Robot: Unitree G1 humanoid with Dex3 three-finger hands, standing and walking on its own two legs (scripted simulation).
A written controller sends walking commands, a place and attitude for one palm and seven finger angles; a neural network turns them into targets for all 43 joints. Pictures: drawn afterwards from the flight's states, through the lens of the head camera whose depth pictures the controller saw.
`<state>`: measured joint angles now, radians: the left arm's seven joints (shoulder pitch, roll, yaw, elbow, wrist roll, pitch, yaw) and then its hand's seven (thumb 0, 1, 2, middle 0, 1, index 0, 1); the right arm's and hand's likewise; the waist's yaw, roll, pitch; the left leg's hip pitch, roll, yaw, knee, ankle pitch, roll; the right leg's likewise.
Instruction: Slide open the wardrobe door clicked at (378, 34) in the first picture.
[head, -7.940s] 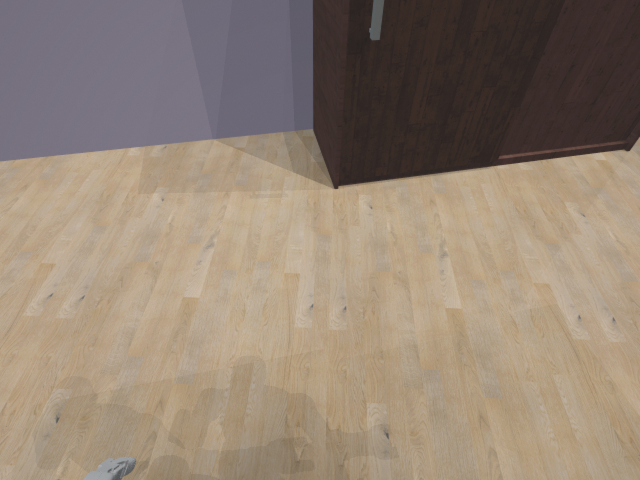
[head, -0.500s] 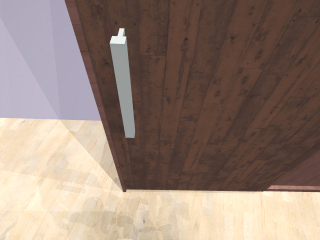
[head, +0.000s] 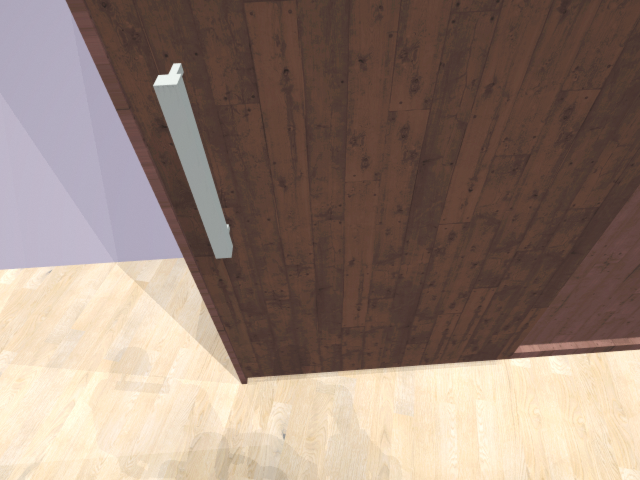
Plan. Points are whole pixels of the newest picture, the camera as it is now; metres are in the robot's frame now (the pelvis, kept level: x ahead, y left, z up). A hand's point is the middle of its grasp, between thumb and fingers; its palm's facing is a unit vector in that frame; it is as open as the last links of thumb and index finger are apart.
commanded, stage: come to a stop and stand still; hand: left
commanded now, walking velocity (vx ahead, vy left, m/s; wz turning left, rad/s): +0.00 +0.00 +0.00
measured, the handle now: (204, 173) +0.52 +0.20 +0.11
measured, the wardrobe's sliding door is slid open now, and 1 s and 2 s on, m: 0.00 0.00 0.00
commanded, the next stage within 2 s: look again from close up in 1.58 s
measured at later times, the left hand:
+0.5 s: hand out of the picture -0.08 +0.17 -0.17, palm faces +0.06 -0.99 -0.16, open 7.3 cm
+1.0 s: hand out of the picture -0.05 +0.18 -0.17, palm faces +0.05 -0.98 -0.17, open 7.3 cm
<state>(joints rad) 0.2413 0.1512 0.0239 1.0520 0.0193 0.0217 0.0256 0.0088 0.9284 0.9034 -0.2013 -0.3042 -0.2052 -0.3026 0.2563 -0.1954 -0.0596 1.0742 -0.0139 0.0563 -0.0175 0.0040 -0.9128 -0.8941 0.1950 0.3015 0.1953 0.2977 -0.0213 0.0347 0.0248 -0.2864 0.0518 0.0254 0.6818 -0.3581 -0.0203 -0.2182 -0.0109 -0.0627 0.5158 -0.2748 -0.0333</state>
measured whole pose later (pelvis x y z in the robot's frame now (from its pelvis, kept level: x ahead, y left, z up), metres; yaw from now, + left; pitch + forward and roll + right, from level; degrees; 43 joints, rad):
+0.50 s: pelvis -0.05 +0.01 +0.00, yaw +0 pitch -2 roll +0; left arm 0.32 0.13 0.02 1.14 0.01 0.02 0.02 0.00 0.91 0.90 -0.20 -0.30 -0.20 -0.30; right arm 0.32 -0.11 -0.02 1.13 -0.02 0.02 -0.03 0.00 -0.91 -0.89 0.20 0.30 0.20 0.30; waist 0.00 0.00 0.03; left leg -0.21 0.04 0.04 0.43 -0.19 -0.02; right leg -0.25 0.00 -0.06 0.42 -0.15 -0.02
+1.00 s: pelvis -0.03 +0.02 +0.01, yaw +0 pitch +0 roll +0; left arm 0.30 0.12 0.01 1.14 0.01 -0.01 0.03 0.00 0.91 0.90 -0.20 -0.30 -0.20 -0.30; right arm 0.31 -0.11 -0.01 1.13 -0.01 -0.01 -0.03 0.00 -0.91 -0.89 0.20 0.30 0.20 0.30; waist 0.00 0.00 0.03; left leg -0.20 0.02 0.05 0.42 -0.22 0.00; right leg -0.25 -0.03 -0.05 0.43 -0.18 0.00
